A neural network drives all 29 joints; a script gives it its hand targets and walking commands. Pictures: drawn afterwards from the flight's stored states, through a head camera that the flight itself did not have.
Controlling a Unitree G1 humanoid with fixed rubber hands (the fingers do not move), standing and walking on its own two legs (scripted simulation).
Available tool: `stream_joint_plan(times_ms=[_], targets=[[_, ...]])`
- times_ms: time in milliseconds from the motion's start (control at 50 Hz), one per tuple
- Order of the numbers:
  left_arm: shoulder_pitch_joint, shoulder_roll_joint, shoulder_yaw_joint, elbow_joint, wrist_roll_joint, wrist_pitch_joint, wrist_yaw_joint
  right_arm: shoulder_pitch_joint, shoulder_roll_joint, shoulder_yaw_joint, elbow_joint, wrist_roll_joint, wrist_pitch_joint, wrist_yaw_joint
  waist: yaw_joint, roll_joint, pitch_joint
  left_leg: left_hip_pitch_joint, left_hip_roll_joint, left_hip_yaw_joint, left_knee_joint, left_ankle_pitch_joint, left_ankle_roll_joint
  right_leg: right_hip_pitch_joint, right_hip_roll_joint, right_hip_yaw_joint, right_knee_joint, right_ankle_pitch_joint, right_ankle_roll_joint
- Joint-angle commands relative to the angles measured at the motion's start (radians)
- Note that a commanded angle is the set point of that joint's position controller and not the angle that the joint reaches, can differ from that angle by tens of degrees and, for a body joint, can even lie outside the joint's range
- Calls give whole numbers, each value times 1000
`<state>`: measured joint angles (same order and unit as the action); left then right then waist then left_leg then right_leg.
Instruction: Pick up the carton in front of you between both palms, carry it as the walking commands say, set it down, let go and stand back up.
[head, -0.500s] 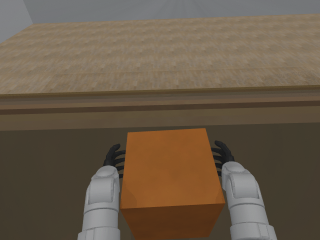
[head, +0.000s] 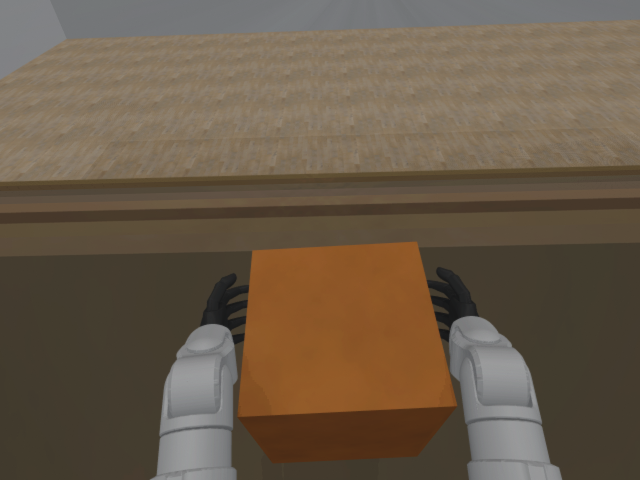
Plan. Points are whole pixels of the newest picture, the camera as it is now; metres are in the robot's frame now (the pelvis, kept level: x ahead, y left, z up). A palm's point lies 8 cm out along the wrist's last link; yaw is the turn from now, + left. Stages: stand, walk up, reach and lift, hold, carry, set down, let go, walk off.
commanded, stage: carry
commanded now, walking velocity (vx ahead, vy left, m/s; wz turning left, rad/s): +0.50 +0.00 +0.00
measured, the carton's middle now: (339, 359) +0.29 +0.00 +0.00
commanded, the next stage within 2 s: none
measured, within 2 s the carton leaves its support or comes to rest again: neither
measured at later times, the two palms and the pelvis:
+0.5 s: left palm (212, 242) +0.46 +0.18 +0.07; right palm (408, 230) +0.46 -0.12 +0.08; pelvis +0.23 +0.03 -0.02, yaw -2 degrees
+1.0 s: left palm (255, 147) +0.77 +0.15 +0.06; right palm (393, 143) +0.77 -0.15 +0.06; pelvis +0.55 +0.00 -0.02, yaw +0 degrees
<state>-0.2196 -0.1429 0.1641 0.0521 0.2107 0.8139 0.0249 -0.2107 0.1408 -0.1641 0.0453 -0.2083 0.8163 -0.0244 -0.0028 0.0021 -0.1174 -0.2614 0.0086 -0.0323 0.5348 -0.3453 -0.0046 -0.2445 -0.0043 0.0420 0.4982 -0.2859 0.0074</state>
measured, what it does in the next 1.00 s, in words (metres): walks ahead: left foot, then right foot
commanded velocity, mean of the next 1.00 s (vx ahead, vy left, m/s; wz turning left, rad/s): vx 0.50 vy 0.00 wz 0.00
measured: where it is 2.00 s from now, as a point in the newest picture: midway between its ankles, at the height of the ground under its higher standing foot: (321, 278)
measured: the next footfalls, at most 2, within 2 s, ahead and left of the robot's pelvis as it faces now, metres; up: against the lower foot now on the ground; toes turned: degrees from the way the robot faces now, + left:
left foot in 0.46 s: +0.33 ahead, +0.11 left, +0.00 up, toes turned +9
right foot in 0.96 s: +0.70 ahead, -0.09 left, +0.00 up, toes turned -13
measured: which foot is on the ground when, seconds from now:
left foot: down 0.00-0.22, up 0.24-0.44, down 0.46-0.98, up 1.00-1.00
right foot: down 0.00-0.48, up 0.50-0.94, down 0.96-1.00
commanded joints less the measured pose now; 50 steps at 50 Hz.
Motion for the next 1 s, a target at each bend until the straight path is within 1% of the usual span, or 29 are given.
stream_joint_plan(times_ms=[0, 40, 80, 100, 120, 140, 180, 200, 220, 240, 260, 300, 380, 420, 440, 460, 480, 500, 540, 560, 580, 660, 720, 840, 880, 920, 940, 960, 980], targets=[[-495, -915, -702, -186, -330, 29, -197, -541, 925, 714, -190, 337, 24, 201, 7, -100, -158, -55, 26, 42, -29, -168, 16, 4, -160, 156, -183, -387, -92], [-470, -893, -724, -257, -343, 78, -173, -516, 901, 735, -255, 355, 73, 180, 5, -57, -120, 8, 59, 17, -108, -155, 27, -82, -136, 88, -108, -328, -74], [-433, -867, -737, -319, -352, 130, -149, -431, 864, 728, -285, 355, 121, 152, -10, 194, -124, 197, 234, -251, -245, -168, 105, -298, -31, -110, 206, -161, -12], [-423, -846, -747, -355, -362, 156, -138, -378, 849, 714, -299, 344, 142, 132, -16, 270, -78, 272, 300, -357, -258, -26, 168, -423, -18, -154, 204, -191, 0], [-416, -833, -758, -380, -377, 178, -126, -345, 836, 704, -333, 336, 164, 110, -18, 241, -63, 298, 309, -345, -240, 133, 197, -441, -21, -161, 157, -224, -5], [-393, -832, -761, -402, -394, 198, -113, -322, 831, 704, -374, 337, 186, 90, -17, 190, -88, 294, 296, -286, -209, 245, 196, -377, -18, -172, 84, -205, -6], [-305, -836, -760, -459, -412, 235, -81, -268, 825, 714, -471, 352, 228, 53, -7, 95, -177, 146, 211, -77, -91, 246, 125, -40, 0, -211, -87, -9, -10], [-245, -843, -744, -472, -404, 250, -60, -258, 815, 717, -517, 358, 249, 37, 13, 26, -223, -6, 141, 53, 51, 258, 66, 178, -61, -107, -157, 10, -42], [-186, -826, -711, -478, -377, 263, -36, -269, 806, 724, -563, 377, 271, 26, 30, -193, -233, -267, 63, 177, 302, 243, 4, 390, -230, 150, -156, 182, -126], [-140, -813, -679, -494, -352, 276, -11, -262, 798, 735, -592, 396, 289, 15, 29, -321, -196, -548, 8, 200, 411, -106, -17, 559, -361, 335, -151, 501, -215], [-113, -804, -658, -539, -340, 288, 10, -252, 793, 745, -616, 412, 299, 5, 41, -238, -156, -643, 26, 143, 434, -250, -4, 592, -398, 347, -159, 632, -256], [-110, -816, -666, -638, -355, 302, 40, -191, 808, 735, -653, 432, 308, -13, 52, -107, -138, -690, 62, 125, 352, -284, 13, 612, -386, 275, -175, 539, -227], [-107, -714, -685, -737, -394, 306, 93, -73, 722, 645, -674, 373, 300, -96, 26, -163, -145, -303, 13, 210, 60, 77, 16, 348, -271, -20, -208, 431, -108], [-75, -643, -676, -749, -402, 307, 119, -20, 661, 599, -670, 343, 295, -138, -2, -131, -183, 77, -55, 318, -37, 208, 27, 118, -216, -169, -65, 490, -62], [-66, -608, -670, -756, -405, 309, 130, -1, 632, 577, -662, 334, 296, -154, -9, -88, -222, 274, -60, 332, -46, 174, 37, 0, -179, -229, 56, 452, -41], [-74, -570, -657, -761, -408, 312, 140, 19, 598, 561, -659, 328, 298, -169, -31, 24, -248, 444, 62, 159, -89, 42, 56, -170, -133, -252, 269, 251, -10], [-94, -541, -648, -784, -416, 322, 146, 11, 568, 547, -650, 324, 297, -182, -30, 289, -228, 461, 368, -433, -315, -114, 170, -381, 0, -254, 560, -102, 34], [-101, -540, -655, -763, -427, 326, 150, -18, 571, 551, -670, 339, 303, -186, -23, 211, -196, 427, 452, -550, -355, -55, 253, -453, -44, -97, 711, -216, 1], [-79, -579, -633, -715, -419, 327, 148, -73, 607, 587, -700, 377, 305, -177, -17, 56, -159, 327, 414, -391, -327, 121, 245, -483, -132, -46, 771, -152, -42], [-62, -607, -619, -683, -406, 325, 147, -92, 618, 603, -704, 386, 304, -171, -15, 6, -150, 280, 391, -310, -339, 150, 219, -466, -157, -39, 718, -92, -46], [-39, -624, -607, -660, -387, 320, 147, -99, 627, 619, -706, 393, 302, -162, -10, 2, -145, 240, 353, -215, -361, 150, 181, -428, -165, -43, 631, -43, -44], [28, -659, -605, -624, -331, 299, 138, -78, 634, 675, -714, 414, 301, -119, -10, 58, -108, 268, 289, -54, -408, 240, 142, -421, -107, -137, 401, 67, -18], [48, -651, -618, -633, -303, 297, 132, -52, 620, 694, -704, 421, 302, -91, -11, 103, -67, 318, 249, 45, -390, 408, 126, -448, -84, -186, 240, 152, -7], [18, -622, -672, -685, -331, 316, 120, 14, 583, 658, -682, 382, 312, -85, -21, 162, 42, 311, 220, 152, -379, 570, 121, -360, -43, -287, 48, 246, -35], [22, -619, -678, -693, -342, 317, 115, 16, 583, 656, -694, 371, 313, -89, -13, 173, 11, 330, 219, 194, -296, 776, 102, -237, -16, -318, 17, 253, -53], [45, -622, -676, -685, -347, 313, 112, 18, 581, 659, -708, 363, 312, -91, 14, 167, -95, 298, 184, 281, -32, 942, 62, 32, 65, -391, -26, 187, -59], [47, -623, -672, -688, -345, 312, 108, 19, 578, 660, -709, 361, 310, -92, 29, 121, -162, 168, 155, 277, 165, 790, 38, 237, 16, -329, -32, 134, -63], [53, -618, -665, -681, -341, 311, 105, 16, 575, 674, -725, 365, 310, -91, 38, -74, -247, -107, 85, 243, 473, 494, -6, 455, -273, 126, -101, -66, -175], [58, -642, -677, -671, -359, 306, 98, 16, 576, 688, -745, 369, 309, -86, 35, -297, -277, -321, -53, 169, 723, -64, -24, 532, -433, 505, -291, -3, -284]])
